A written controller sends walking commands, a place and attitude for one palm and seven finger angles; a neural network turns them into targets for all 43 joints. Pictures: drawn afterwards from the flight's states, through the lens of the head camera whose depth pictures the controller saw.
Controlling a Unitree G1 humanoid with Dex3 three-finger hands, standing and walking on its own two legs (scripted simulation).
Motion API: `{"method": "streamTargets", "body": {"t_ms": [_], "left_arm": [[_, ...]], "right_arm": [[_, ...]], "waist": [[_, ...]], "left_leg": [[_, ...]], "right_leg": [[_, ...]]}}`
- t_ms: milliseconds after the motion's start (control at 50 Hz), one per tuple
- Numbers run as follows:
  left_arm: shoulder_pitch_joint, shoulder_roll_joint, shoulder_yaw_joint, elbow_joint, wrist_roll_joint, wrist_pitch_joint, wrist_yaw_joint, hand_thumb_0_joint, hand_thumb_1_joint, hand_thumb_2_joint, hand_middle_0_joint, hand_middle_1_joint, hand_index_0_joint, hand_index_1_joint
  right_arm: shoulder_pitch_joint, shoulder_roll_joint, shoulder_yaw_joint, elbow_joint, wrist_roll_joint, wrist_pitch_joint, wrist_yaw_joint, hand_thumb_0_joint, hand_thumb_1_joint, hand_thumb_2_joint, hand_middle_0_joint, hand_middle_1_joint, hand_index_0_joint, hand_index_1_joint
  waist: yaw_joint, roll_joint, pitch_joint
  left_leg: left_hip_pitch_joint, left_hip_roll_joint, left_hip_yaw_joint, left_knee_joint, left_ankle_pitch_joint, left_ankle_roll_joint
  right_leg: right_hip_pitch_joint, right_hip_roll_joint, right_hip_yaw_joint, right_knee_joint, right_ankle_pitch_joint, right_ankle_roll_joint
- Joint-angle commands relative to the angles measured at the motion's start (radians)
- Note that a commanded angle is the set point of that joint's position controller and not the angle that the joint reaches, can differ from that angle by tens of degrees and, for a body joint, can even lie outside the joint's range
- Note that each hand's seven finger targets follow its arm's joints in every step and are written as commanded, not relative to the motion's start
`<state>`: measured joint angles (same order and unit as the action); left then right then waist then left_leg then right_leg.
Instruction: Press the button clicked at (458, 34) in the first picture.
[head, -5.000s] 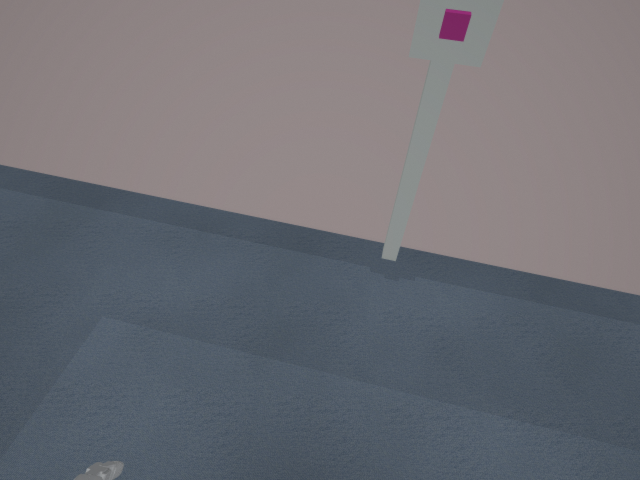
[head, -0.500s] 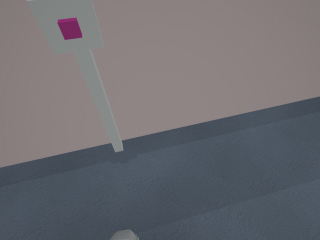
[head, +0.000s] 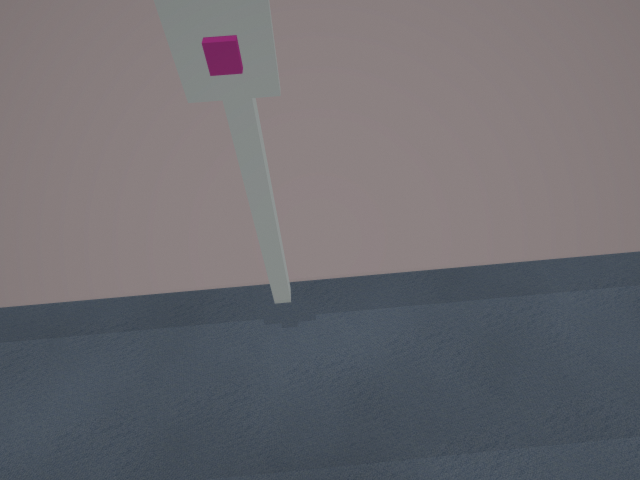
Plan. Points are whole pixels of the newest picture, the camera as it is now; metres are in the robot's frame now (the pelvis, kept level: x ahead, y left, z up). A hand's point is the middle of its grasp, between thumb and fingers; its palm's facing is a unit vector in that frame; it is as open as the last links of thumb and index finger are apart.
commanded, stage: take the last steps up to it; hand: left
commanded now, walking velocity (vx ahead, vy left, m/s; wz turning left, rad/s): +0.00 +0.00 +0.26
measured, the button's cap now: (223, 55) +0.74 +0.21 +0.16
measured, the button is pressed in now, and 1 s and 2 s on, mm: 0 0 0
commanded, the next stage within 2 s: come to a stop and stand still in 0.88 s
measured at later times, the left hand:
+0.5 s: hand out of the picture -0.01 +0.21 -0.17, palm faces +0.11 -0.98 -0.14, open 7.4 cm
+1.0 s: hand (234, 399) +0.26 +0.17 -0.16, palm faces +0.11 -0.97 -0.22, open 7.2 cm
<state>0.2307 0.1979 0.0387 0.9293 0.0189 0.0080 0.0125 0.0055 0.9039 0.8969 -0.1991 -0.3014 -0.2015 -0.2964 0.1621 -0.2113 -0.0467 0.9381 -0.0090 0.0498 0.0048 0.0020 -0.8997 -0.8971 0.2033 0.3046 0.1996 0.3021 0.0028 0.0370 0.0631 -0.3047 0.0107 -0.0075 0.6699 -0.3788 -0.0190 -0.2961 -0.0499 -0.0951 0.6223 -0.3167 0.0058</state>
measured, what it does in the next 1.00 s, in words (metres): walks ahead: left foot, then right foot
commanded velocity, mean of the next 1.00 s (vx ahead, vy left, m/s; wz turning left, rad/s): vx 0.22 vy -0.06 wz -0.01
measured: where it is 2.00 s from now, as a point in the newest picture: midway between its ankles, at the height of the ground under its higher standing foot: outside the picture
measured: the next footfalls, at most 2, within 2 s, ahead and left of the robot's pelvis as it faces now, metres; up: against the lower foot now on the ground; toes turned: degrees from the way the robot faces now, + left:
left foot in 0.36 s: +0.04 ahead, +0.14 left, +0.00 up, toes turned +13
right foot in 0.82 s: +0.28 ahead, -0.12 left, +0.00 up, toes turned -7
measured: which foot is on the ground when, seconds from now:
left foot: up 0.00-0.34, down 0.36-0.82, up 0.84-1.00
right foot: down 0.00-0.38, up 0.40-0.80, down 0.82-1.00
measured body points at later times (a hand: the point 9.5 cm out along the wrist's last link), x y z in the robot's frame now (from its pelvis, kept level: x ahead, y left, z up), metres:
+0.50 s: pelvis +0.04 +0.03 +0.02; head +0.04 +0.06 +0.47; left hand -0.01 +0.26 -0.15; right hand +0.05 -0.19 -0.13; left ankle +0.00 +0.13 -0.73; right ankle +0.03 -0.10 -0.66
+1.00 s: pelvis +0.20 -0.02 +0.01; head +0.21 -0.03 +0.46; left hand +0.25 +0.22 -0.14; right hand +0.20 -0.25 -0.15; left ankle +0.16 +0.10 -0.66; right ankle +0.24 -0.11 -0.73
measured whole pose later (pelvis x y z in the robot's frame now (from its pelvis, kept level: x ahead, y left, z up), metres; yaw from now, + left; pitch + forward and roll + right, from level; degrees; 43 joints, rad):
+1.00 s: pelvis +0.20 -0.02 +0.01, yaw +4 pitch -1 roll -1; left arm 0.18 0.16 0.05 1.06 0.02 -0.06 0.03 -0.01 0.94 0.90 -0.20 -0.30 -0.20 -0.30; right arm 0.30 -0.17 -0.06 1.10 -0.02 0.00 -0.02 0.00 -0.91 -0.90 0.20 0.30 0.19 0.30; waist -0.03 0.03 0.05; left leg -0.43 0.12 0.08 1.07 -0.40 -0.02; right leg -0.27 -0.03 -0.20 0.51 -0.22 -0.05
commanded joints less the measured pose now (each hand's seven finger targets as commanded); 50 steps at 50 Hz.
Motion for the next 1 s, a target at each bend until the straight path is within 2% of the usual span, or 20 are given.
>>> {"method": "streamTargets", "body": {"t_ms": [0,40,80,200,300,320,340,360,380,420,480,700,720,760,780,800,820,880,920,980], "left_arm": [[0.078,0.208,0.05,-0.039,0.006,-0.021,0.023,0.0,0.9,0.9,-0.2,-0.3,-0.2,-0.3],[0.022,0.15,0.034,-0.043,0.005,-0.025,0.02,0.0,0.9,0.9,-0.2,-0.3,-0.2,-0.3],[0.035,0.13,0.03,-0.026,0.007,-0.035,0.02,0.0,0.9,0.9,-0.2,-0.3,-0.2,-0.3],[0.155,0.138,0.034,0.068,0.016,-0.048,0.009,0.0,0.9,0.9,-0.2,-0.3,-0.2,-0.3],[0.116,0.128,0.034,0.116,-0.001,-0.038,-0.001,0.0,0.9,0.9,-0.2,-0.3,-0.2,-0.3],[0.105,0.091,0.027,0.11,-0.006,-0.034,-0.005,0.0,0.9,0.9,-0.2,-0.3,-0.2,-0.3],[0.079,0.034,0.015,0.085,-0.009,-0.032,-0.014,0.0,0.9,0.9,-0.2,-0.3,-0.2,-0.3],[0.01,0.025,0.011,0.043,0.0,-0.034,-0.019,0.0,0.9,0.9,-0.2,-0.3,-0.2,-0.3],[-0.054,0.05,0.018,0.029,0.012,-0.024,-0.018,0.0,0.9,0.9,-0.2,-0.3,-0.2,-0.3],[-0.028,0.044,0.025,0.062,0.012,-0.03,-0.034,0.0,0.9,0.9,-0.2,-0.3,-0.2,-0.3],[0.044,0.019,0.022,0.113,0.008,-0.028,-0.041,0.0,0.9,0.9,-0.2,-0.3,-0.2,-0.3],[-0.101,-0.004,0.025,0.065,0.001,-0.027,-0.038,0.0,0.9,0.9,-0.2,-0.3,-0.2,-0.3],[-0.067,0.004,0.028,0.075,0.002,-0.031,-0.038,0.0,0.9,0.9,-0.2,-0.3,-0.2,-0.3],[0.155,0.062,0.043,0.148,0.006,-0.053,-0.032,0.0,0.9,0.9,-0.2,-0.3,-0.2,-0.3],[0.276,0.155,0.063,0.185,0.01,-0.068,-0.019,0.0,0.9,0.9,-0.2,-0.3,-0.2,-0.3],[0.343,0.24,0.077,0.198,0.0,-0.068,-0.009,0.0,0.9,0.9,-0.2,-0.3,-0.2,-0.3],[0.302,0.232,0.072,0.189,-0.009,-0.066,-0.002,0.0,0.9,0.9,-0.2,-0.3,-0.2,-0.3],[0.07,0.097,0.036,0.131,-0.001,-0.062,0.013,0.0,0.9,0.9,-0.2,-0.3,-0.2,-0.3],[0.018,0.054,0.017,0.121,0.007,-0.068,0.015,0.0,0.9,0.9,-0.2,-0.3,-0.2,-0.3],[0.024,0.043,0.008,0.128,0.008,-0.066,0.015,0.0,0.9,0.9,-0.2,-0.3,-0.2,-0.3]], "right_arm": [[-0.032,-0.103,-0.043,-0.071,-0.005,-0.003,-0.005,0.0,-0.9,-0.9,0.2,0.3,0.2,0.3],[0.013,-0.083,-0.039,-0.02,-0.01,-0.003,0.005,0.0,-0.9,-0.9,0.2,0.3,0.2,0.3],[0.052,-0.067,-0.036,0.003,-0.016,-0.008,0.012,0.0,-0.9,-0.9,0.2,0.3,0.2,0.3],[-0.003,-0.019,-0.021,0.013,-0.02,-0.038,0.02,0.0,-0.9,-0.9,0.2,0.3,0.2,0.3],[0.175,-0.001,-0.008,0.089,-0.017,-0.067,0.005,0.0,-0.9,-0.9,0.2,0.3,0.2,0.3],[0.243,-0.041,-0.014,0.114,-0.018,-0.077,-0.004,0.0,-0.9,-0.9,0.2,0.3,0.2,0.3],[0.317,-0.112,-0.029,0.134,-0.026,-0.081,-0.013,0.0,-0.9,-0.9,0.2,0.3,0.2,0.3],[0.376,-0.171,-0.044,0.14,-0.03,-0.078,-0.02,0.0,-0.9,-0.9,0.2,0.3,0.2,0.3],[0.378,-0.182,-0.044,0.151,-0.028,-0.078,-0.026,0.0,-0.9,-0.9,0.2,0.3,0.2,0.3],[0.289,-0.101,-0.019,0.131,-0.023,-0.091,-0.033,0.0,-0.9,-0.9,0.2,0.3,0.2,0.3],[0.268,-0.054,-0.005,0.136,-0.015,-0.115,-0.041,0.0,-0.9,-0.9,0.2,0.3,0.2,0.3],[0.323,-0.062,-0.026,0.19,-0.027,-0.105,-0.039,0.0,-0.9,-0.9,0.2,0.3,0.2,0.3],[0.31,-0.069,-0.027,0.191,-0.027,-0.102,-0.038,0.0,-0.9,-0.9,0.2,0.3,0.2,0.3],[0.293,-0.065,-0.028,0.192,-0.016,-0.102,-0.033,0.0,-0.9,-0.9,0.2,0.3,0.2,0.3],[0.324,-0.018,-0.02,0.182,-0.004,-0.104,-0.021,0.0,-0.9,-0.9,0.2,0.3,0.2,0.3],[0.32,0.033,-0.005,0.141,0.006,-0.101,-0.024,0.0,-0.9,-0.9,0.2,0.3,0.2,0.3],[0.267,0.01,-0.007,0.134,0.008,-0.093,-0.026,0.0,-0.9,-0.9,0.2,0.3,0.2,0.3],[0.185,0.029,-0.016,0.124,-0.013,-0.081,-0.016,0.0,-0.9,-0.9,0.2,0.3,0.2,0.3],[0.232,0.057,-0.007,0.138,-0.017,-0.061,-0.013,0.0,-0.9,-0.9,0.2,0.3,0.2,0.3],[0.219,0.079,0.003,0.129,-0.015,-0.053,-0.01,0.0,-0.9,-0.9,0.2,0.3,0.2,0.3]], "waist": [[0.033,-0.288,-0.063],[0.004,-0.179,-0.04],[0.003,-0.207,-0.048],[0.062,-0.181,0.014],[-0.019,-0.138,-0.021],[-0.048,-0.011,-0.025],[-0.081,0.216,0.005],[-0.113,0.271,0.046],[-0.118,0.272,0.096],[-0.066,0.125,0.137],[-0.025,0.085,0.062],[-0.042,0.119,0.099],[-0.023,0.117,0.076],[0.078,0.025,-0.06],[0.117,-0.175,-0.174],[0.111,-0.346,-0.232],[0.118,-0.283,-0.237],[0.026,-0.078,-0.04],[-0.027,-0.118,-0.015],[-0.033,-0.135,-0.013]], "left_leg": [[-0.208,0.002,-0.059,0.456,-0.158,-0.003],[-0.201,0.022,-0.035,0.497,-0.037,-0.016],[-0.197,0.039,-0.004,0.438,0.013,-0.023],[-0.143,0.068,0.089,0.105,-0.051,-0.006],[0.167,0.04,0.171,-0.223,0.07,0.01],[0.287,0.095,0.081,-0.296,0.017,0.026],[0.335,0.282,-0.181,-0.427,-0.173,0.091],[0.314,0.419,-0.393,-0.551,-0.298,0.173],[0.236,0.45,-0.424,-0.589,-0.363,0.194],[0.191,0.383,-0.278,-0.575,-0.198,0.175],[0.232,0.292,-0.063,-0.523,0.162,0.137],[0.187,0.308,0.042,-0.422,0.374,0.139],[0.183,0.294,0.055,-0.377,0.393,0.128],[0.137,0.218,0.129,-0.09,0.481,0.076],[-0.067,0.145,0.18,0.175,0.272,0.038],[-0.241,0.034,0.143,0.472,-0.228,0.013],[-0.245,0.067,0.032,0.589,-0.222,0.025],[-0.234,0.148,0.017,0.57,-0.038,0.02],[-0.143,0.145,0.05,0.437,-0.01,-0.001],[-0.074,0.113,0.09,0.23,0.021,-0.015]], "right_leg": [[0.105,-0.36,0.346,-0.345,0.302,-0.16],[0.093,-0.27,0.198,-0.333,0.254,-0.125],[0.124,-0.245,0.155,-0.374,0.108,-0.106],[0.142,-0.273,0.194,-0.454,-0.153,-0.152],[0.012,-0.182,0.091,-0.346,-0.217,-0.1],[-0.103,-0.135,0.051,-0.234,-0.231,-0.064],[-0.257,-0.04,-0.049,-0.015,-0.199,-0.016],[-0.367,0.008,-0.067,0.183,-0.238,-0.007],[-0.4,-0.025,0.012,0.337,-0.231,-0.019],[-0.413,-0.07,0.065,0.445,-0.086,-0.017],[-0.337,-0.072,0.043,0.435,0.044,0.008],[-0.163,-0.04,-0.038,0.049,0.08,0.0],[-0.095,-0.018,-0.055,0.007,0.09,-0.007],[0.21,0.006,-0.062,-0.126,0.159,-0.03],[0.455,-0.182,0.154,-0.171,0.184,-0.091],[0.531,-0.405,0.472,-0.283,0.336,-0.191],[0.429,-0.41,0.491,-0.334,0.252,-0.226],[0.11,-0.32,0.272,-0.388,0.104,-0.189],[-0.013,-0.269,0.138,-0.41,0.18,-0.158],[-0.032,-0.23,0.089,-0.408,0.268,-0.163]]}}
